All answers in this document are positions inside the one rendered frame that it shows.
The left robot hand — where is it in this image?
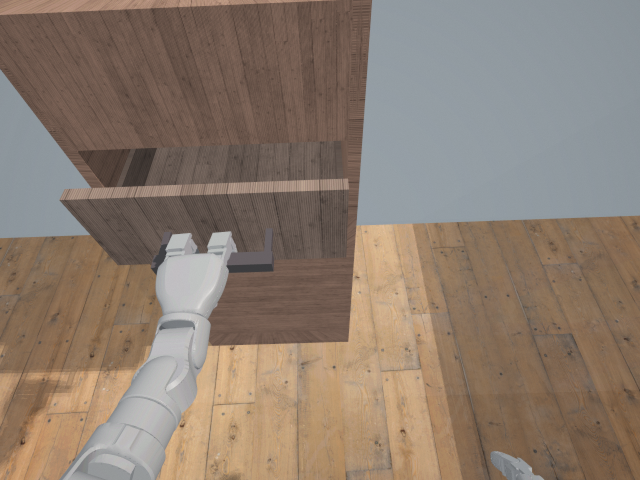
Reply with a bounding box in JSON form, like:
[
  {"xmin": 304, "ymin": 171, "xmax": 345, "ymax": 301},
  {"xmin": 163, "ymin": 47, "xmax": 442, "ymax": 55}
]
[{"xmin": 155, "ymin": 231, "xmax": 237, "ymax": 320}]

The left robot forearm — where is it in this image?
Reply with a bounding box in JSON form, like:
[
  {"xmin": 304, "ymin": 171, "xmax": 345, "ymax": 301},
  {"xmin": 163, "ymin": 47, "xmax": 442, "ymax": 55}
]
[{"xmin": 59, "ymin": 311, "xmax": 211, "ymax": 480}]

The drawer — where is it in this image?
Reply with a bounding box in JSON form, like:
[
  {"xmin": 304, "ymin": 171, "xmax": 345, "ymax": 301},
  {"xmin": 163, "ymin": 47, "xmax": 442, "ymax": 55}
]
[{"xmin": 60, "ymin": 141, "xmax": 349, "ymax": 265}]

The handle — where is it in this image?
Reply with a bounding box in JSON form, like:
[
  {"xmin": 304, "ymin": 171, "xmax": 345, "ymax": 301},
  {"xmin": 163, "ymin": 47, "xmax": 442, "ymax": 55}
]
[{"xmin": 151, "ymin": 228, "xmax": 274, "ymax": 275}]

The cabinet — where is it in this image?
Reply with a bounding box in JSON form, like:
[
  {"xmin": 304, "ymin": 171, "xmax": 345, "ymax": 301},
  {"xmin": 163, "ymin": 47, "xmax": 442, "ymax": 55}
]
[{"xmin": 0, "ymin": 0, "xmax": 372, "ymax": 346}]

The right robot hand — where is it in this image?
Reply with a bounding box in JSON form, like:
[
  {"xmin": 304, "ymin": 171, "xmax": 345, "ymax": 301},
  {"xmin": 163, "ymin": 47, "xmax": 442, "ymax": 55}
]
[{"xmin": 490, "ymin": 451, "xmax": 544, "ymax": 480}]

